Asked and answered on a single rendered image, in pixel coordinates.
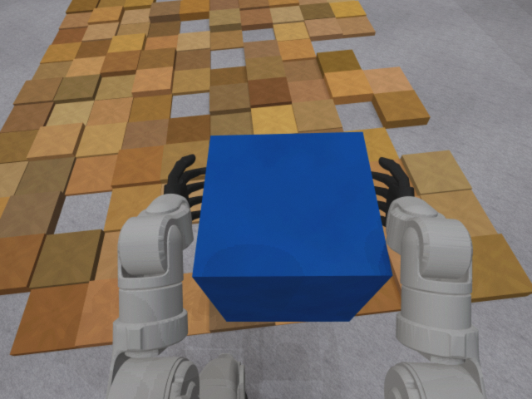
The right robot hand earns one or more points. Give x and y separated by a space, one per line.
398 183

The robot left forearm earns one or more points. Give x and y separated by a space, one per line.
150 274

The left robot hand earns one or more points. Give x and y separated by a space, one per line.
177 180

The carton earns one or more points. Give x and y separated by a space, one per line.
289 228

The robot right forearm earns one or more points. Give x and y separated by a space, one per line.
436 277

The robot left upper arm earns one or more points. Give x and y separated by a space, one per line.
156 378

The left robot thigh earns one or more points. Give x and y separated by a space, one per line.
222 378

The robot right upper arm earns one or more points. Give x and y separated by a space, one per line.
423 380

